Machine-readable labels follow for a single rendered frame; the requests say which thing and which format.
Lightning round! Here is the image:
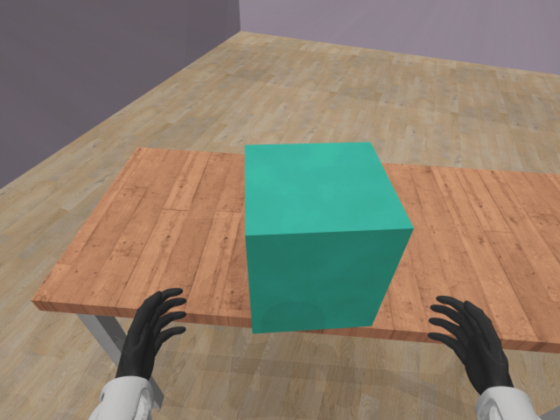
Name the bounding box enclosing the right robot forearm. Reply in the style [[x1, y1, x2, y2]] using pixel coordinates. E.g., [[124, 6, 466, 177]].
[[475, 386, 542, 420]]

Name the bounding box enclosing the carton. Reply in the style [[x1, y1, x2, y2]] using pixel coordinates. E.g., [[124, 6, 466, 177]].
[[245, 142, 414, 334]]

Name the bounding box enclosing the left robot hand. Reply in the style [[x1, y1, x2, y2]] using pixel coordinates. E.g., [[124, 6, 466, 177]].
[[115, 288, 186, 380]]

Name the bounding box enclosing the right robot hand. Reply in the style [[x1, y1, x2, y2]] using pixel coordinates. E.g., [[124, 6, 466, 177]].
[[428, 296, 514, 395]]

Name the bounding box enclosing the left robot forearm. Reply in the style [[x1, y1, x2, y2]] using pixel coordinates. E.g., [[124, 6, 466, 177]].
[[88, 376, 154, 420]]

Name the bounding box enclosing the table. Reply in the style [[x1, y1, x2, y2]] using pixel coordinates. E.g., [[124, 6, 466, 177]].
[[31, 147, 560, 420]]

